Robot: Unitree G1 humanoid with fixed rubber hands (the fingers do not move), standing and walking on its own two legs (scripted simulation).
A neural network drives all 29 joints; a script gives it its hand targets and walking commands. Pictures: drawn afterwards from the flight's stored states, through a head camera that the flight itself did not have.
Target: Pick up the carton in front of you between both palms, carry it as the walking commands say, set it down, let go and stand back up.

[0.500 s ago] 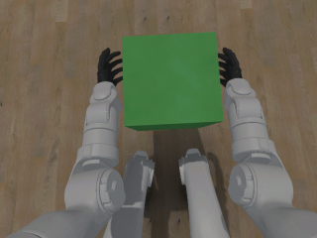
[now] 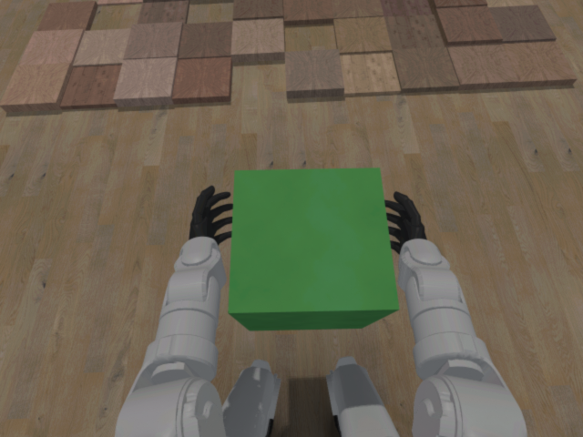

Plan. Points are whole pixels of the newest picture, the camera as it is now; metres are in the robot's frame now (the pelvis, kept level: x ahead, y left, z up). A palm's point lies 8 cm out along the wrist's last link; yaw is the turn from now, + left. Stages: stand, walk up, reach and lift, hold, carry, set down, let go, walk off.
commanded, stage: reach and lift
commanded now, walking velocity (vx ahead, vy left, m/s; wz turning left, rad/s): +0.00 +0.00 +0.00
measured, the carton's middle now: (306, 259) +0.37 -0.01 -0.11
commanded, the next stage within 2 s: hold in 1.56 s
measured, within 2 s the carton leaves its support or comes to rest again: neither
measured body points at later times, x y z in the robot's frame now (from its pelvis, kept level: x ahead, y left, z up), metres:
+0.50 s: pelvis +0.05 -0.01 +0.10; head +0.03 -0.01 +0.55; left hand +0.36 +0.15 +0.11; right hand +0.35 -0.16 +0.10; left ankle +0.05 +0.13 -0.63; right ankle +0.06 -0.13 -0.63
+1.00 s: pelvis +0.03 +0.00 +0.11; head +0.00 -0.01 +0.56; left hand +0.35 +0.14 +0.14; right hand +0.34 -0.16 +0.13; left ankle +0.05 +0.13 -0.63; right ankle +0.06 -0.13 -0.63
